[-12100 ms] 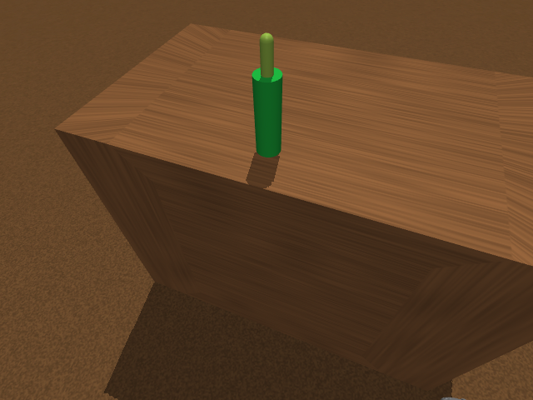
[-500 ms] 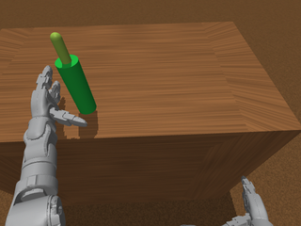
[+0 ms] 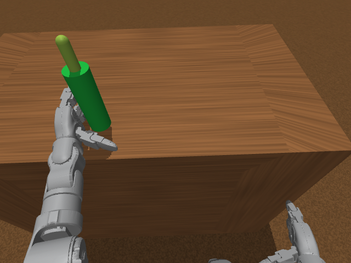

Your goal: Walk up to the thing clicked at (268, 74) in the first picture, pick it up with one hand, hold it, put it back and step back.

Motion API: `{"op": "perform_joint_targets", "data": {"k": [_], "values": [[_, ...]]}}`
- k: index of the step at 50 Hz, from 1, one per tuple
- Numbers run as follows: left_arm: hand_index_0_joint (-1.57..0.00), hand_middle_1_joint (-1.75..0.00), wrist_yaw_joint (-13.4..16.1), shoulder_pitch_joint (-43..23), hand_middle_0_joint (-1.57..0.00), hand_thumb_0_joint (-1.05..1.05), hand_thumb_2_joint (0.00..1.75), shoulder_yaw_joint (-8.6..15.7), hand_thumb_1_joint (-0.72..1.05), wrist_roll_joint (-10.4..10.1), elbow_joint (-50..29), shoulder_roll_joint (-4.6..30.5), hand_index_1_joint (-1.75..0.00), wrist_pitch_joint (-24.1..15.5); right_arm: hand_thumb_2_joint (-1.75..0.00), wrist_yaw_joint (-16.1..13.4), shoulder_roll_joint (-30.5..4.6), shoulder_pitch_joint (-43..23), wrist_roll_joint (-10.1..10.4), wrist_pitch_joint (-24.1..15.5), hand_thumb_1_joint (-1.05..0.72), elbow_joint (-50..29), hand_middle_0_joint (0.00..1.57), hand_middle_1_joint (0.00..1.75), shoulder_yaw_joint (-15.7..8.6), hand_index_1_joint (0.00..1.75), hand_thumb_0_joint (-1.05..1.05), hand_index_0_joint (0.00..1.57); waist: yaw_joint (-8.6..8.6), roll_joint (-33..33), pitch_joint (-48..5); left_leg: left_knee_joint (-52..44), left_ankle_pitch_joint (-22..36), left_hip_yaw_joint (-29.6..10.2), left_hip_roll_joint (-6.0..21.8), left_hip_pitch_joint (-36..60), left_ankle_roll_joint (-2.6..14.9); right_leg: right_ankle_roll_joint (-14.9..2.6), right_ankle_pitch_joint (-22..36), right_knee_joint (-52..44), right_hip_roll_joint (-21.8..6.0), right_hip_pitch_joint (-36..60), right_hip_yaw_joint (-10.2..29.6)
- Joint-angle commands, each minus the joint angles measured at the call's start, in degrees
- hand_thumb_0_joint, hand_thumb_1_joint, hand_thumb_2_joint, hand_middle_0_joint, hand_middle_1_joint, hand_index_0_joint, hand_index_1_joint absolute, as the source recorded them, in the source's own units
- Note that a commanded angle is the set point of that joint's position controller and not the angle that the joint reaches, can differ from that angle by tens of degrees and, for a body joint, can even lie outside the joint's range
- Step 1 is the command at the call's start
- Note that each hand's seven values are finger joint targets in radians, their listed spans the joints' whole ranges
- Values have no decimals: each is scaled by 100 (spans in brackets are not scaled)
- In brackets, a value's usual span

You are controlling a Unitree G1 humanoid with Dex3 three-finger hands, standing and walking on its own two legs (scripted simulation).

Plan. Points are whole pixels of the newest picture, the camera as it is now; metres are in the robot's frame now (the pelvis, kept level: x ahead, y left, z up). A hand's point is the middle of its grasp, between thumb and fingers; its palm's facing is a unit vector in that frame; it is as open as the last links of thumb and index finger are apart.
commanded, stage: close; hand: left
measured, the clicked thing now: (84, 88) +0.45 +0.19 +0.17
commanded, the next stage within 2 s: settle in 0.58 s
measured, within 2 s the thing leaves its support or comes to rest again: leaves its support in 1.06 s
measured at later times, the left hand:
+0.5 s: hand (94, 108) +0.44 +0.18 +0.12, palm faces +0.14 -0.99 +0.00, open 10.2 cm
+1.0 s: hand (96, 106) +0.45 +0.18 +0.12, palm faces +0.13 -0.99 -0.02, open 7.2 cm
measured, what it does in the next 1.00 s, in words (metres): stands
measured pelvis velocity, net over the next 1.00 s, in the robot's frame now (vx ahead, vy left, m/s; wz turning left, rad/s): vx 0.00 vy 0.00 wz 0.00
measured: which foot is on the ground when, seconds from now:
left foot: down 0.00-1.00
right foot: down 0.00-1.00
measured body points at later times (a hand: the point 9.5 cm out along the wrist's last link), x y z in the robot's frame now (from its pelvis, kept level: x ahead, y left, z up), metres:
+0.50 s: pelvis -0.01 +0.01 -0.01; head +0.04 +0.01 +0.44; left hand +0.43 +0.23 +0.12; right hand +0.14 -0.26 -0.06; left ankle +0.00 +0.14 -0.71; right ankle +0.00 -0.12 -0.71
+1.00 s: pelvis +0.00 +0.00 +0.00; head +0.04 +0.00 +0.44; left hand +0.43 +0.23 +0.13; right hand +0.15 -0.26 -0.06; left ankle +0.00 +0.14 -0.71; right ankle +0.00 -0.12 -0.71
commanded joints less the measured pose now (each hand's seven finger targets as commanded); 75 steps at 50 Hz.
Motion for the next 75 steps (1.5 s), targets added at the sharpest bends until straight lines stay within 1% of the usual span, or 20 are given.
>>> {"op": "perform_joint_targets", "data": {"k": [1,5,8,9,14,19,23,29,34,35,39,40,42,44,47,51,61,63,65,75], "values": [[-49,-34,102,-2627,-48,0,16,465,-61,14,-1497,1493,-34,-438,-5,-67,-736,-307,16,-281,52,-1151,5,5,-368,5,0,5,54,-111,-2065,-305,1754,185,-134,868,225,30,2037,-502,-34,955,-142],[-59,-43,87,-2710,-58,0,24,170,-57,32,-921,1141,-43,-339,-5,-72,-619,-226,18,-288,52,-857,5,5,-292,5,0,5,-104,-56,-1604,-315,1501,187,-134,827,234,22,1811,-556,-37,538,-127],[-68,-52,76,-3178,-67,0,31,279,-53,87,-748,1443,-51,-372,-5,-85,-776,-286,9,-293,52,-925,5,5,-399,5,0,5,-121,80,-1736,-390,1206,158,-126,884,219,-13,1436,-587,-26,427,-150],[-71,-54,34,-3156,-69,0,32,56,-51,102,-420,1137,-54,-345,-4,-49,-585,-158,-7,-292,52,-851,5,5,-238,5,0,5,-150,104,-1624,-386,1104,149,-120,842,214,-21,1316,-588,-9,317,-175],[-83,-67,80,-3610,-82,0,44,298,-38,72,-384,1508,-66,-436,-4,-49,-893,-329,-26,-330,52,-1004,5,5,-500,5,0,5,-110,134,-1993,-346,1304,95,-92,977,190,-51,1434,-476,26,308,-231],[-98,-82,28,-3498,-97,0,58,53,-29,75,210,1054,-82,-548,-5,2,-621,-454,-22,-377,52,-1213,5,5,-225,5,0,5,-136,-83,-1797,-339,1147,79,-83,701,202,-54,1271,-441,56,188,-241],[-115,-99,72,-3644,-114,0,74,266,-15,119,235,1481,-99,-602,-5,-11,-888,-246,-43,-340,52,-1268,5,5,-451,5,0,5,-134,37,-2162,-248,1401,56,-64,856,186,-72,1449,-348,72,233,-249],[-134,-119,33,-3476,-133,0,93,231,3,122,501,1291,-119,-629,-5,52,-615,-194,-53,-289,51,-995,5,5,-220,5,0,5,-138,38,-1967,-190,1380,79,-72,621,202,-69,1450,-313,70,101,-234],[-146,-140,44,-3458,-145,0,119,536,19,52,165,1614,-141,-674,-5,62,-743,-57,-42,-227,52,-1019,5,5,-375,5,0,5,-43,66,-2200,-136,1644,96,-83,606,199,-71,1678,-230,82,300,-255],[-138,-139,29,-3101,-138,0,127,518,27,73,436,1523,-141,-609,-5,85,-707,26,-43,-192,53,-926,5,5,-289,5,0,5,-21,15,-2157,-146,1750,60,-53,626,195,-87,1691,-218,93,250,-281],[-138,-140,37,-3797,-138,0,132,403,44,98,-412,1640,-142,-596,-6,54,-787,-211,-33,-175,53,-1094,5,5,-375,5,0,5,-51,188,-2432,-71,2110,67,-48,910,190,-69,2015,-193,72,363,-260],[-138,-140,53,-3957,-139,0,132,392,41,104,-682,1666,-143,-595,-6,62,-580,-380,-15,-199,52,-1286,5,5,-152,5,0,5,11,134,-2615,-64,2099,82,-66,931,202,-52,2082,-212,61,520,-240],[-139,-143,94,-4021,-140,0,135,524,40,76,-681,1890,-146,-552,-6,2,-786,-238,-7,-152,52,-1167,5,5,-382,5,0,5,-41,161,-2533,-98,1922,119,-93,861,202,-34,2033,-269,41,624,-207],[-141,-146,94,-4141,-141,0,138,446,43,60,-887,1792,-148,-510,-6,-9,-548,-130,1,-169,53,-1098,5,5,-141,5,0,5,-23,227,-2576,-119,1912,117,-88,1011,194,-37,1992,-276,41,610,-214],[-140,-145,71,-4171,-140,0,134,522,32,19,-968,1974,-148,-424,-6,-57,-728,-200,20,-177,53,-1078,5,5,-282,5,0,5,-37,232,-2685,-86,2117,131,-99,1100,209,-15,2271,-281,22,699,-195],[-137,-145,52,-4485,-138,0,136,479,29,-12,-1287,2004,-147,-363,-6,-74,-564,-207,15,-207,53,-890,5,5,-125,5,0,5,-51,555,-2690,-41,2433,122,-91,1338,190,-26,2442,-262,14,630,-207],[-136,-145,70,-4478,-136,0,138,526,29,-17,-983,2080,-148,30,-5,-147,-720,-294,52,-309,54,-773,5,5,-219,5,0,5,-76,301,-2417,-242,1910,122,-106,1224,208,-5,2105,-474,-5,727,-219],[-136,-145,38,-4669,-136,0,137,422,27,-35,-1150,1908,-148,44,-5,-130,-480,-459,71,-370,54,-933,5,5,40,5,0,5,-48,150,-2398,-300,1749,127,-112,1201,214,2,1962,-531,-7,807,-231],[-139,-147,10,-4437,-139,0,138,491,28,-22,-722,2041,-149,153,-5,-160,-710,-348,68,-363,54,-695,5,5,-202,5,0,5,-61,112,-2250,-333,1667,142,-124,1038,225,16,1948,-565,-18,845,-208],[-138,-147,-4,-5074,-138,0,141,563,31,-34,-1015,2235,-150,219,-5,-193,-675,-501,82,-504,55,-553,5,5,-144,5,0,5,-44,322,-2372,-461,1532,122,-118,1340,203,-9,1676,-674,-11,810,-256]]}}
